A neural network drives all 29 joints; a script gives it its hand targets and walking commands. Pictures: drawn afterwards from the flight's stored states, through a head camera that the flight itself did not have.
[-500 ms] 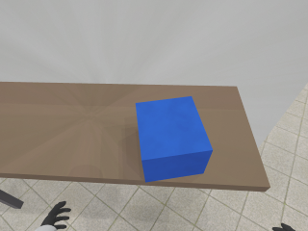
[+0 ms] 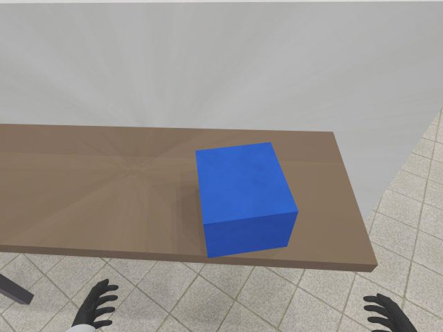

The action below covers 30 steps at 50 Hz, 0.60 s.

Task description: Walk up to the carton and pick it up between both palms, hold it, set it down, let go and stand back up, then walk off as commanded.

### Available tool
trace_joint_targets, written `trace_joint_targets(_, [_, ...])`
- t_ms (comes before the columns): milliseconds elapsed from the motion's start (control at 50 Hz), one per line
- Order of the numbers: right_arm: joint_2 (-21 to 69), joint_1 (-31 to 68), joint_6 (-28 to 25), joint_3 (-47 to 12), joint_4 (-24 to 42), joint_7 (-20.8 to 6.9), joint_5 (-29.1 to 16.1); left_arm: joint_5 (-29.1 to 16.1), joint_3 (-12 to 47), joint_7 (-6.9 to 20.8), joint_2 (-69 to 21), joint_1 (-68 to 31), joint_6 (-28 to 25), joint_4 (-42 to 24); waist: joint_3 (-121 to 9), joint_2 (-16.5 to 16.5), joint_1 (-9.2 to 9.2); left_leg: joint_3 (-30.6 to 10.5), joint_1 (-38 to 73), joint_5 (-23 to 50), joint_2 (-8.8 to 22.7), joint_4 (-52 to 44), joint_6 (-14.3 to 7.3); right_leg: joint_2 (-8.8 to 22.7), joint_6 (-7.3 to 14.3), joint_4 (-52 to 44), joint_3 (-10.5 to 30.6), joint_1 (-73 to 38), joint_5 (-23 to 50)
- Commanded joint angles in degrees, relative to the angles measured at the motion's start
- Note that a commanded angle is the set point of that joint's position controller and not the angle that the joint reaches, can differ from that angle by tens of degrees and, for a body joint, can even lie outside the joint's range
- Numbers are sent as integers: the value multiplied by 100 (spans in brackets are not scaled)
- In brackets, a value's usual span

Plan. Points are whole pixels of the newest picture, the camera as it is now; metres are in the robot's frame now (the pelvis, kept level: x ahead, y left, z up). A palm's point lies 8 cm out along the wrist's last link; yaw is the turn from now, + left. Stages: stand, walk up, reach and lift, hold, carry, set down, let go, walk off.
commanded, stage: reach and lift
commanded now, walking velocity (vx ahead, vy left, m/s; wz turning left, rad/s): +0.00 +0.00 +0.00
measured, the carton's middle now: (240, 197) +0.45 -0.01 -0.05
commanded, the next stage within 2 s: none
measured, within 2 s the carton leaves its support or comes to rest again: neither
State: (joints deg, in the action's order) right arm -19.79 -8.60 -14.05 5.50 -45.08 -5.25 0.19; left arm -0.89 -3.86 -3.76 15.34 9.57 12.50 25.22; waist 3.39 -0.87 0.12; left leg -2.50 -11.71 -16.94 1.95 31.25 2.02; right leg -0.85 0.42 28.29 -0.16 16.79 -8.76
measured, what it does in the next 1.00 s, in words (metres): stands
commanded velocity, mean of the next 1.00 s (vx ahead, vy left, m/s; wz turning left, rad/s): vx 0.00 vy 0.00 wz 0.00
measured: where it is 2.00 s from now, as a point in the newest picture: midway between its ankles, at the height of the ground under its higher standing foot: outside the picture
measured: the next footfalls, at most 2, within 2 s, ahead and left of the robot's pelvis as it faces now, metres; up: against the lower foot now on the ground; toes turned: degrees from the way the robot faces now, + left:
none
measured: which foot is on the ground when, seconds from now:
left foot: down 0.00-1.00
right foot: down 0.00-1.00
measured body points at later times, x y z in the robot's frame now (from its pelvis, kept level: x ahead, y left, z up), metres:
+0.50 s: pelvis -0.01 -0.04 +0.00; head -0.02 -0.04 +0.45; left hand +0.19 +0.21 -0.02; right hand +0.22 -0.25 -0.03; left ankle +0.01 +0.13 -0.73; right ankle +0.07 -0.11 -0.73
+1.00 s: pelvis +0.03 -0.02 +0.01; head +0.05 -0.02 +0.46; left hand +0.26 +0.19 +0.00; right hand +0.27 -0.23 -0.02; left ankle +0.01 +0.13 -0.73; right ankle +0.07 -0.11 -0.73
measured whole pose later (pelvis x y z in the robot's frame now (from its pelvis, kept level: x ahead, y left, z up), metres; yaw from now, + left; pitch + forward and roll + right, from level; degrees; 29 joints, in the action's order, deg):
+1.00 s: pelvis +0.03 -0.02 +0.01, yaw +3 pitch +0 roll +0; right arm -12.5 -8.9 -18.7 1.2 -28.4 -5.3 -6.1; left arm -6.8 5.0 -9.2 9.0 10.9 -7.3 13.8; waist 0.7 0.4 0.1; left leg -2.5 -10.9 -15.4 1.4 26.0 2.2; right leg -0.5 2.2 26.6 -2.8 16.1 -11.0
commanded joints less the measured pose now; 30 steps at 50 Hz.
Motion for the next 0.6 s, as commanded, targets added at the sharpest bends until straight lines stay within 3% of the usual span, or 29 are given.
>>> trace_joint_targets(0, [-661, 131, -30, 331, 1713, -107, -374, -57, 231, -153, 20, -343, -490, -1110, -643, -345, 19, 526, -2823, -1775, 459, -2401, -649, -379, -185, 224, -380, -3892, 50])
trace_joint_targets(20, [-644, 48, 4, 222, 1530, -100, -409, 1, 224, -157, -35, -215, -495, -971, -693, -388, 57, 595, -2989, -1507, 427, -2375, -676, -384, -170, 238, -310, -4022, 333])
trace_joint_targets(60, [-476, 149, -13, 129, 1816, -69, -424, -14, 194, -101, -5, -427, -633, -1039, -736, -255, 77, 643, -3040, -1565, 370, -2381, -766, -358, -248, 223, -246, -4090, 14])
trace_joint_targets(100, [-536, 193, 23, 240, 1889, -79, -420, 43, 215, -125, 32, -585, -729, -1176, -659, -323, -31, 628, -3100, -1805, 308, -2424, -737, -368, -277, 176, -179, -4177, -225])
trace_joint_targets(120, [-387, 218, 17, 122, 1818, -89, -536, -47, 274, -149, -118, -563, -755, -1129, -513, -352, 64, 665, -3020, -1554, 284, -2392, -648, -334, -254, 123, -216, -3985, -233])
trace_joint_targets(140, [-279, 337, 19, -5, 2158, -98, -523, -20, 118, -127, -15, -578, -747, -932, -591, 28, 211, 756, -2729, -1273, 134, -2202, -689, -238, -233, -100, -72, -3761, -728])
trace_joint_targets(160, [-184, 338, 24, 9, 2312, -76, -537, -219, 338, -150, -54, -838, -820, -1103, -619, 213, 133, 710, -2359, -1214, 36, -2032, -564, -121, -181, -350, 80, -3280, -1234])
trace_joint_targets(180, [-63, 364, 98, 24, 2075, -45, -554, -256, 277, -153, 97, -846, -828, -1021, -644, 259, 104, 735, -2111, -1218, -36, -1980, -547, -60, -194, -495, 202, -3281, -1531])
trace_joint_targets(200, [1, 332, 138, -20, 2285, -43, -539, -220, 234, -189, 55, -887, -801, -1077, -711, 222, 161, 810, -2178, -1149, -81, -1778, -483, -12, -200, -567, 294, -3147, -1805])
trace_joint_targets(220, [85, 373, 167, -33, 2554, -8, -501, -326, 262, -194, 103, -1141, -891, -1253, -813, 378, 156, 856, -1953, -1075, -166, -1794, -512, 31, -185, -667, 354, -2946, -1914])
trace_joint_targets(240, [288, 474, 188, -137, 2750, 78, -448, -492, 143, -175, 242, -1163, -922, -1300, -765, 909, 259, 924, -1386, -557, -341, -1442, -446, 311, -156, -1050, 607, -2394, -2378])
trace_joint_targets(260, [422, 5, 243, -261, 2880, 173, -493, -562, 43, -91, 358, -694, -925, -1309, -481, 1455, 223, 908, -424, -170, -674, -1039, -340, 765, -54, -1496, 894, -1446, -2715])
trace_joint_targets(280, [579, -124, 299, -405, 2973, 227, -626, -592, -113, -105, 517, -1018, -949, -1508, -676, 1711, 242, 798, 126, 89, -781, -775, -346, 1002, -25, -1801, 1152, -889, -3202])
trace_joint_targets(320, [522, 29, 465, -321, 3033, 385, -531, -663, -166, -42, 700, -1252, -827, -1305, -670, 1407, 104, 745, 163, 95, -743, -880, -374, 967, -71, -1833, 1064, -747, -3168])
trace_joint_targets(340, [683, -160, 384, -371, 3092, 407, -663, -531, -187, -105, 622, -1096, -933, -1618, -723, 1088, 206, 742, 218, 263, -720, -954, -295, 888, -80, -1707, 966, -848, -2765])
trace_joint_targets(360, [582, 31, 442, -173, 3055, 384, -627, -610, 12, -149, 519, -1233, -942, -1564, -800, 1035, 61, 679, 80, -17, -568, -1105, -276, 763, -35, -1599, 814, -1004, -2837])
trace_joint_targets(380, [577, 132, 428, -149, 3181, 316, -696, -667, 107, -230, 421, -1179, -961, -1694, -683, 781, 225, 631, -205, -118, -456, -1364, -262, 559, -25, -1458, 543, -1176, -2495])
trace_joint_targets(400, [407, 187, 360, 118, 3300, 251, -627, -710, 341, -323, 355, -1305, -1080, -2083, -851, 174, 85, 467, -842, -535, -165, -1714, -255, 329, -24, -1084, 339, -1908, -2027])
trace_joint_targets(420, [330, 180, 344, 261, 3034, 196, -639, -674, 464, -360, 190, -1019, -1118, -2045, -794, 11, 6, 451, -1061, -834, -21, -1976, -261, 119, -52, -822, 40, -2320, -1430])
trace_joint_targets(440, [161, 191, 325, 266, 2870, 195, -609, -446, 448, -363, 109, -944, -1206, -1886, -753, -291, -41, 351, -1732, -1250, 102, -2211, -435, -30, -104, -566, -7, -3028, -1104])
trace_joint_targets(460, [115, 161, 304, 217, 2985, 164, -624, -476, 505, -372, -55, -793, -1246, -1652, -700, -406, -30, 355, -2084, -1196, 114, -2256, -403, -21, -112, -476, 40, -3417, -738])
trace_joint_targets(480, [149, 219, 284, 162, 2826, 169, -670, -431, 450, -324, -65, -650, -1297, -1446, -754, -132, -4, 427, -2034, -985, 77, -2169, -474, -108, -142, -398, 1, -3290, -576])
trace_joint_targets(500, [226, 164, 217, 129, 2888, 145, -755, -463, 556, -395, -91, -613, -1412, -1804, -818, -157, -37, 388, -1959, -957, 40, -2122, -382, -46, -120, -395, -8, -3303, -469])
trace_joint_targets(520, [224, 192, 154, 107, 2909, 105, -791, -510, 624, -401, -163, -629, -1473, -1681, -701, -89, 17, 400, -1910, -990, 22, -2101, -366, -50, -114, -502, 56, -3162, -711])
trace_joint_targets(540, [220, 212, 93, 175, 3027, 123, -760, -589, 631, -400, -143, -602, -1503, -1715, -722, 269, 39, 400, -1619, -880, -81, -1994, -317, 37, -87, -652, 11, -2845, -831])
trace_joint_targets(560, [233, 174, 68, 134, 2939, 51, -811, -524, 757, -450, -350, -550, -1571, -1627, -786, 115, 35, 395, -1438, -898, -64, -1923, -240, 8, -33, -689, 12, -2621, -964])
trace_joint_targets(580, [435, 135, -12, 24, 3002, 64, -879, -634, 681, -413, -255, -459, -1643, -1596, -661, 381, 185, 504, -1148, -528, -204, -1772, -180, 166, -42, -876, 138, -2406, -1089])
